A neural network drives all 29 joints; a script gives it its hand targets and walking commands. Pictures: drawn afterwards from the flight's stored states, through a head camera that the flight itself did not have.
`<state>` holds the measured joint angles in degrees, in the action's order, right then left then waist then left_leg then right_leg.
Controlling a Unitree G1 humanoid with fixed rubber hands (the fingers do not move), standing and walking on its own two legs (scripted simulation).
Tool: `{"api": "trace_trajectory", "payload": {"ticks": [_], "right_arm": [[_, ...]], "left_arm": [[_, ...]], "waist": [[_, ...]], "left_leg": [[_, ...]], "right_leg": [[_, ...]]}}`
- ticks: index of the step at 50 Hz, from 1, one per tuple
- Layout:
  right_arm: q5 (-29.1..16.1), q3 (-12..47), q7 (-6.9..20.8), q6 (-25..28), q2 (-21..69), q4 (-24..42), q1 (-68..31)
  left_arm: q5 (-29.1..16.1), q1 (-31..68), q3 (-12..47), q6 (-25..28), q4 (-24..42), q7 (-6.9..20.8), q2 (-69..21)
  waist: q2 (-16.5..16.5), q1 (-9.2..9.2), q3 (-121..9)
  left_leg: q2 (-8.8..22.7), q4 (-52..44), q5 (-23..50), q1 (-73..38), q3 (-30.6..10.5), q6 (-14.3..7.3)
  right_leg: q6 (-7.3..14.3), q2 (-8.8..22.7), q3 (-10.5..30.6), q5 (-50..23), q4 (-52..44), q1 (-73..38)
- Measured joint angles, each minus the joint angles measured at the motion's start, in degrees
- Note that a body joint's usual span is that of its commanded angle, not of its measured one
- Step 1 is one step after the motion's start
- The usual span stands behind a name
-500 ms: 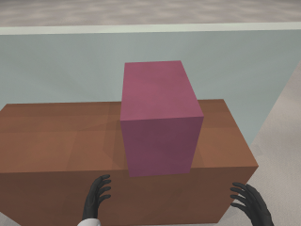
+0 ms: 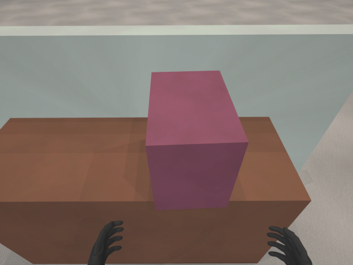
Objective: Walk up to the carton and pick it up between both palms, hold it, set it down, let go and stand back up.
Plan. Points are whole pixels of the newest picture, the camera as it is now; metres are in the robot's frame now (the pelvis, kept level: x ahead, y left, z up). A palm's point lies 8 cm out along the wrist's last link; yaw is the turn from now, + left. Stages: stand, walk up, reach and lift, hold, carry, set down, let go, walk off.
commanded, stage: set down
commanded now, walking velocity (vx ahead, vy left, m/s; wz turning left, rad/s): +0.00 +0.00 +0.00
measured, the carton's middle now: (188, 138) +0.49 +0.01 +0.01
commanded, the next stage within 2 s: let go in 0.96 s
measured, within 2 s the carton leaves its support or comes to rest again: neither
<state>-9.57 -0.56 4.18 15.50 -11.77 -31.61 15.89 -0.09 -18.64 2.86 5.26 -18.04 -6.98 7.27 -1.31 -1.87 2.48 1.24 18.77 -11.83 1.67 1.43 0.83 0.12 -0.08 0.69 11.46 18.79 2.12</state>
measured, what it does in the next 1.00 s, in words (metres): stands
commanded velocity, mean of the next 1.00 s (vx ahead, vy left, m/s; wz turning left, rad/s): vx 0.00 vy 0.00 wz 0.00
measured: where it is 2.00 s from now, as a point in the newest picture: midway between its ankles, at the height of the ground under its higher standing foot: outside the picture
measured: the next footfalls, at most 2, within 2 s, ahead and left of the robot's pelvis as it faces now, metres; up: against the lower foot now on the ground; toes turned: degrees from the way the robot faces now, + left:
none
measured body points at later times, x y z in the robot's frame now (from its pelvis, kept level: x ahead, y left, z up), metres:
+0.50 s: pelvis +0.00 +0.00 +0.00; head -0.01 +0.01 +0.45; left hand +0.17 +0.22 -0.07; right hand +0.17 -0.22 -0.07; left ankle -0.01 +0.13 -0.75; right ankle -0.01 -0.12 -0.75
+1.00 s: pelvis -0.01 +0.01 +0.00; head -0.01 +0.02 +0.45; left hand +0.15 +0.24 -0.09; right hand +0.15 -0.22 -0.09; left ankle -0.01 +0.13 -0.75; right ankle -0.01 -0.12 -0.75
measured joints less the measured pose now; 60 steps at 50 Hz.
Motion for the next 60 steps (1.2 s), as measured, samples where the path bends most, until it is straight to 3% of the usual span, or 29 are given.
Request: {"api": "trace_trajectory", "payload": {"ticks": [30, 47, 60], "right_arm": [[5.8, -1.1, -1.7, -3.6, 1.6, -4.1, -2.3], [9.4, -2.0, -3.1, -5.5, 2.4, -8.3, -4.9], [10.5, -3.6, -2.4, -5.7, 2.1, -10.9, -5.5]], "left_arm": [[-0.6, 2.8, -0.9, -8.3, -3.4, 3.1, 3.1], [-0.7, 6.1, -1.8, -12.6, -8.7, 5.3, 5.0], [-0.3, 7.8, -1.9, -14.2, -11.0, 5.4, 4.8]], "waist": [[0.0, 0.69, 1.4], [0.4, 1.49, 2.1], [0.5, 1.79, 2.0]], "left_leg": [[-0.1, 1.5, -0.2, 2.2, -0.4, -0.2], [-0.4, 3.2, -0.5, 3.3, -0.3, -0.5], [-0.6, 4.2, -0.7, 4.1, 0.0, -0.8]], "right_leg": [[-0.2, 0.1, -0.4, -0.2, 0.5, 1.6], [-0.6, 0.4, -0.3, 0.1, 2.1, 2.6], [-0.8, 0.7, 0.0, 0.2, 3.4, 3.6]]}}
